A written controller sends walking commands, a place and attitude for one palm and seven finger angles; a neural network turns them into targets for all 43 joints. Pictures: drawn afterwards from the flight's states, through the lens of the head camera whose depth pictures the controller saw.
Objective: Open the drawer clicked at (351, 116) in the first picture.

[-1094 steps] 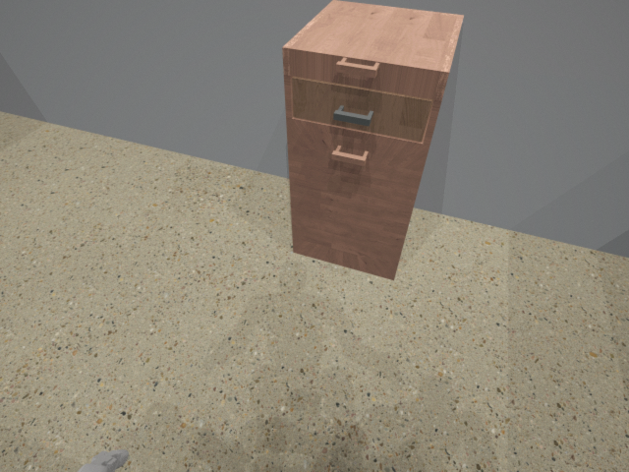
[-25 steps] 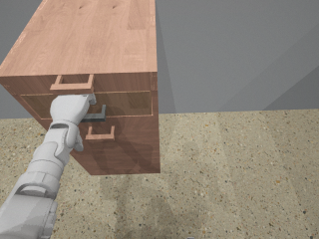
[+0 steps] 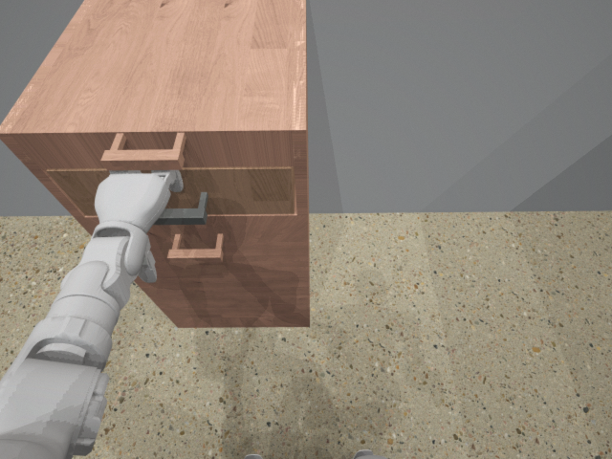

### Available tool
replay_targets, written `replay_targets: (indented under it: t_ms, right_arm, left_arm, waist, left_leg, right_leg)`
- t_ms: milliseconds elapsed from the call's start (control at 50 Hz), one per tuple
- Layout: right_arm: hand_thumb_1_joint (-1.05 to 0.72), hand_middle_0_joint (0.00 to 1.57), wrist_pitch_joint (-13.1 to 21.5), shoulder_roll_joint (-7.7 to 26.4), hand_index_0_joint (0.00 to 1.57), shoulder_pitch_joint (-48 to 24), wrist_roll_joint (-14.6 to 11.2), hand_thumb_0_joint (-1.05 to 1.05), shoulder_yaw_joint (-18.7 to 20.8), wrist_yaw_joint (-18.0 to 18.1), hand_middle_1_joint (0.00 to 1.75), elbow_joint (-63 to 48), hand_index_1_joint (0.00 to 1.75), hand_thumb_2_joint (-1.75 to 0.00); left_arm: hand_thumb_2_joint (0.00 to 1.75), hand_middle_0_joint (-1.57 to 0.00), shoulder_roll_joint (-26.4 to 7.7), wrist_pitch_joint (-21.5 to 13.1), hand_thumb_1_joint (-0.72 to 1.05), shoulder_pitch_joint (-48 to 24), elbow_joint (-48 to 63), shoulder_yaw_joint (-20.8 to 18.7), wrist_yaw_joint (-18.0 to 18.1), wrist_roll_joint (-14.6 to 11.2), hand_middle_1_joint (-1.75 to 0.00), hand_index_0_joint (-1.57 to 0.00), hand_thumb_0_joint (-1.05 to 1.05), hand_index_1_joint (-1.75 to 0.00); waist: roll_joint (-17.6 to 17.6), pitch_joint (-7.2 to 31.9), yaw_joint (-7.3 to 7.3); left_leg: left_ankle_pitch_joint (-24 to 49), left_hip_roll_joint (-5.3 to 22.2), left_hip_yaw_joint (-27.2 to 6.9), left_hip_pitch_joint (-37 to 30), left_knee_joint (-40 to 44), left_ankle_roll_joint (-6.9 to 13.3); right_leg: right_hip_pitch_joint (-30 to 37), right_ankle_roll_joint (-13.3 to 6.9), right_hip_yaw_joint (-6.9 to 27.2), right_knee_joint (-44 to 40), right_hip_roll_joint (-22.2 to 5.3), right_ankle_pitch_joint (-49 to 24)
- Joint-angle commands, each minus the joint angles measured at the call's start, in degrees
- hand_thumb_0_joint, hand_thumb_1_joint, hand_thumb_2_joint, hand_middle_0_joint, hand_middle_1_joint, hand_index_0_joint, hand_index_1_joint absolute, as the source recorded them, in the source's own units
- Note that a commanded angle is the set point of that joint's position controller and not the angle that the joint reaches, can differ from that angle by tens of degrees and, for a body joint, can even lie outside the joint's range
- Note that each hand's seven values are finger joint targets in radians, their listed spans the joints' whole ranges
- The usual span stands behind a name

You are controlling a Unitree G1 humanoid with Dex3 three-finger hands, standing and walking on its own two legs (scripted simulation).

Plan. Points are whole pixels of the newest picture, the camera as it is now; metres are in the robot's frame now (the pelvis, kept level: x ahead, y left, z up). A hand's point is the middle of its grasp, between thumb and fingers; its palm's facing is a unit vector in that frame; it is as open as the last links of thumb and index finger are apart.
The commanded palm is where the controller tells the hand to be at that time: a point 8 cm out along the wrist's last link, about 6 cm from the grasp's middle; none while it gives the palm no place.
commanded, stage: re-aim the fingers above the handle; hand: left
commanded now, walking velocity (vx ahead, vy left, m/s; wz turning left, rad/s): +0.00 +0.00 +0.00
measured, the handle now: (176, 207) +0.51 +0.21 -0.03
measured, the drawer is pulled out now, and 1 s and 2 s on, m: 0.00 0.00 0.00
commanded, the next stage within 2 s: lower the fingers behind the handle in 0.04 s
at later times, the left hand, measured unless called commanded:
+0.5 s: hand (142, 220) +0.45 +0.24 +0.01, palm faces -0.07 +0.00 -1.00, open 13.8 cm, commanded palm +0.44 +0.24 +0.06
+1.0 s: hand (151, 237) +0.45 +0.24 -0.03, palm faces -0.08 -0.02 -1.00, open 13.8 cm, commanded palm +0.43 +0.23 +0.03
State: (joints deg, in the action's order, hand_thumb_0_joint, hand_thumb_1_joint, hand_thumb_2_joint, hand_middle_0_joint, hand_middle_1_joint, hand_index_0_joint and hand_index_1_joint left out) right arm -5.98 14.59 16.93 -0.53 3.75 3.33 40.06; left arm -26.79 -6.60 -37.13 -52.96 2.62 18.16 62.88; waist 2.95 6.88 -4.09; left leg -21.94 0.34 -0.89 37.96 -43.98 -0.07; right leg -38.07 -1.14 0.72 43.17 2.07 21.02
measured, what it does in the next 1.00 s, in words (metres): stands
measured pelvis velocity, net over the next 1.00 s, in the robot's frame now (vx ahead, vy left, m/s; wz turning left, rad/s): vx -0.01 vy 0.02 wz -0.02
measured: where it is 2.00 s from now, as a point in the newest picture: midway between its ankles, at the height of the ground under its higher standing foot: outside the picture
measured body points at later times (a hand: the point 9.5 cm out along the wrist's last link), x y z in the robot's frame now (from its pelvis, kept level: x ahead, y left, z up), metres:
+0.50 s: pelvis -0.02 +0.01 -0.01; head +0.08 +0.01 +0.43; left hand +0.45 +0.24 +0.07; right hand +0.00 -0.27 -0.14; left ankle -0.01 +0.12 -0.71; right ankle -0.01 -0.11 -0.71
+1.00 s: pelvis -0.01 +0.02 -0.02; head +0.09 +0.02 +0.42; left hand +0.44 +0.24 +0.03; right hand +0.02 -0.25 -0.15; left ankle -0.01 +0.12 -0.71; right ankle -0.01 -0.11 -0.71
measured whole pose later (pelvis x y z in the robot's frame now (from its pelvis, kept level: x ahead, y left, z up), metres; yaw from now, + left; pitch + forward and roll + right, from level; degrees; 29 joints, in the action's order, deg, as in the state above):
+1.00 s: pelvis -0.01 +0.02 -0.02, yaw -1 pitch +21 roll -2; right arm -5.9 13.2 18.6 1.3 3.4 1.5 41.2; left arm -25.5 -4.1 -40.1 -58.0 1.9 21.0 63.9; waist 2.7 9.5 -5.0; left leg -25.2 0.2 -0.1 49.0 -53.4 1.6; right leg -48.1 0.6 1.4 50.1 2.1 22.8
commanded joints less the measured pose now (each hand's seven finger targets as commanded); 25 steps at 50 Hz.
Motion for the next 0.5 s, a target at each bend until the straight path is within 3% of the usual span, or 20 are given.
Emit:
replay_targets:
  t_ms: [0,40,140,200,260,320,340,360,400,420,480]
  right_arm:
    - [-0.9,0.2,1.1,8.41,0.2,5.41,0.44,0.0,2.61,0.85,0.3,-3.75,0.3,-0.9]
    - [-0.9,0.2,1.13,8.54,0.2,5.65,0.35,0.0,2.53,0.99,0.3,-3.56,0.3,-0.9]
    - [-0.9,0.2,1.22,8.41,0.2,5.98,0.51,0.0,2.43,0.99,0.3,-3.73,0.3,-0.9]
    - [-0.9,0.2,1.24,8.4,0.2,6.38,0.57,0.0,2.32,0.79,0.3,-3.58,0.3,-0.9]
    - [-0.9,0.2,1.3,8.84,0.2,6.68,0.61,0.0,2.25,0.53,0.3,-3.39,0.3,-0.9]
    - [-0.9,0.2,1.39,8.95,0.2,7.33,0.75,0.0,2.28,0.41,0.3,-3.41,0.3,-0.9]
    - [-0.9,0.2,1.35,9.05,0.2,7.51,0.81,0.0,2.39,0.27,0.3,-3.42,0.3,-0.9]
    - [-0.9,0.2,1.36,8.79,0.2,7.59,0.88,0.0,2.48,0.19,0.3,-3.55,0.3,-0.9]
    - [-0.9,0.2,1.57,8.7,0.2,8.45,1.05,0.0,2.84,-0.09,0.3,-3.35,0.3,-0.9]
    - [-0.9,0.2,1.52,8.82,0.2,8.76,1.12,0.0,2.88,-0.18,0.3,-3.32,0.3,-0.9]
    - [-0.9,0.2,1.49,8.97,0.2,9.24,1.04,0.0,2.98,-0.15,0.3,-3.15,0.3,-0.9]
  left_arm:
    - [0.3,-0.3,-18.7,1.13,-0.5,-32.64,11.93,-6.93,3.02,-1.5,-1.2,-0.3,0.0,-1.2]
    - [0.3,-0.3,-20.15,1.14,-0.5,-32.33,11.29,-7.81,2.97,-1.48,-1.2,-0.3,0.0,-1.2]
    - [0.3,-0.3,-18.87,0.22,-0.5,-33.01,11.18,-6.69,2.52,-1.9,-1.2,-0.3,0.0,-1.2]
    - [0.3,-0.3,-17.34,0.11,-0.5,-30.98,7.67,-6.27,2.3,-2.02,-1.2,-0.3,0.0,-1.2]
    - [0.3,-0.3,-18.74,0.07,-0.5,-30.06,5.6,-6.91,2.61,-1.39,-1.2,-0.3,0.0,-1.2]
    - [0.3,-0.3,-18.7,0.09,-0.5,-30.53,4.79,-6.55,2.79,-0.66,-1.2,-0.3,0.0,-1.2]
    - [0.3,-0.3,-19.4,0.02,-0.5,-29.54,5.2,-7.34,2.78,-0.34,-1.2,-0.3,0.0,-1.2]
    - [0.3,-0.3,-16.56,0.37,-0.5,-28.71,4.08,-5.15,2.65,-0.02,-1.2,-0.3,0.0,-1.2]
    - [0.3,-0.3,-14.55,0.16,-0.5,-29.33,4.31,-4.26,2.3,-0.04,-1.2,-0.3,0.0,-1.2]
    - [0.3,-0.3,-14.92,0.23,-0.5,-28.06,3.95,-4.54,2.17,0.02,-1.2,-0.3,0.0,-1.2]
    - [0.3,-0.3,-14.04,0.4,-0.5,-29.07,3.86,-3.81,1.77,-0.55,-1.2,-0.3,0.0,-1.2]
  waist:
    - [-0.45,23.89,-2.04]
    - [-0.62,24.12,-1.67]
    - [1.67,24.74,-1.76]
    - [-0.25,22.39,-1.77]
    - [-0.99,20.93,-1.64]
    - [-0.8,22.39,-1.77]
    - [0.21,23.31,-0.94]
    - [0.69,23.2,-1.54]
    - [1.05,23.86,-1.8]
    - [1.01,24.72,-1.49]
    - [-0.92,22.86,-2.41]
  left_leg:
    - [19.41,-2.54,2.65,-11.43,2.23,2.79]
    - [18.73,-2.57,2.63,-10.56,2.15,2.84]
    - [18.28,-2.48,2.51,-11.17,2.04,2.67]
    - [17.12,-2.39,2.26,-9.05,1.94,2.62]
    - [14.67,-2.33,2.39,-6.81,1.59,2.76]
    - [14.05,-2.25,2.26,-5.72,1.01,2.77]
    - [14.9,-2.22,2.22,-6.08,0.71,2.63]
    - [15.53,-2.14,2.29,-6.79,0.38,2.58]
    - [17.52,-1.8,2.23,-7.82,-0.22,2.49]
    - [17.65,-1.71,2.16,-8.18,-0.52,2.42]
    - [15.92,-1.46,1.94,-7.03,-0.57,2.6]
  right_leg:
    - [11.58,-0.47,-0.15,-5.03,0.66,-21.24]
    - [11.94,-0.32,0.05,-4.75,0.55,-21.22]
    - [10.72,-0.52,-0.11,-4.67,0.69,-19.93]
    - [8.91,-0.63,-0.48,-4.49,0.84,-18.08]
    - [7.68,-0.55,-0.26,-4.39,0.75,-15.88]
    - [6.89,-0.53,-0.2,-3.57,0.77,-15.04]
    - [6.6,-0.79,-0.41,-2.94,0.88,-15.34]
    - [5.39,-0.86,-0.64,-2.84,1.11,-15.61]
    - [4.31,-1.02,-0.95,-2.38,1.33,-16.56]
    - [4.14,-0.97,-0.97,-2.07,1.42,-16.48]
    - [3.01,-0.81,-1.07,-2.35,1.45,-15.13]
